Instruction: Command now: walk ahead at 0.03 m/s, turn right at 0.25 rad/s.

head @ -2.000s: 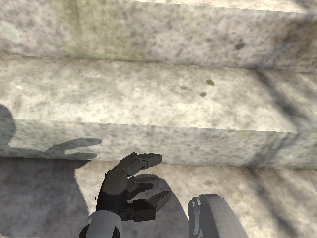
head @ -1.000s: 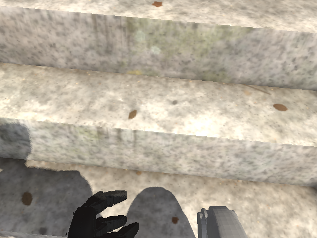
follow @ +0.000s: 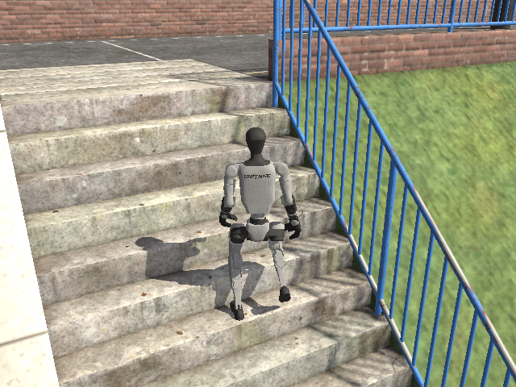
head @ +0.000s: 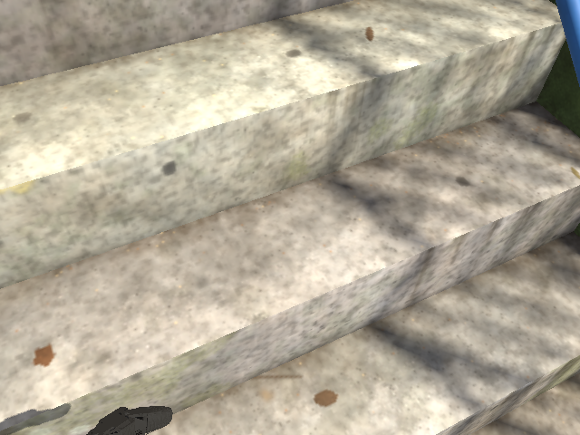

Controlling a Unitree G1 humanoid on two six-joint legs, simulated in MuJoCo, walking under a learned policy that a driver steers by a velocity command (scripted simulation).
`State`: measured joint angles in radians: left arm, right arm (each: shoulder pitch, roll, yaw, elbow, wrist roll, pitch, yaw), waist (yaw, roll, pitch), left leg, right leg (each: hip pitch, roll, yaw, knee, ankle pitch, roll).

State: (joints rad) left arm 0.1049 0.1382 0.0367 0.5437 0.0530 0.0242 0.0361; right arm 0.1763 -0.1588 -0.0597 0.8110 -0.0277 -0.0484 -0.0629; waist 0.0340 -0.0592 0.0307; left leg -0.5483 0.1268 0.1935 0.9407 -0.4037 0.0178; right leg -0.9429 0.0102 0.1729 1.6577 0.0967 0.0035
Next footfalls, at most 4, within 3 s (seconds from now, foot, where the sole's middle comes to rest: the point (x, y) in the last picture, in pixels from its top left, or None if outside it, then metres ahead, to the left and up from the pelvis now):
0.12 right None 0.04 -0.21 -0.74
0.38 left None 0.12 -0.03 -0.72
0.80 right None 0.28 -0.26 -0.72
1.30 left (300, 433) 0.39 0.01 -0.51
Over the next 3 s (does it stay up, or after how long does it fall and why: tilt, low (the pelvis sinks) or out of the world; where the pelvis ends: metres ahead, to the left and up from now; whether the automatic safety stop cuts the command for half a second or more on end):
stays up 0.97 0.25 0.79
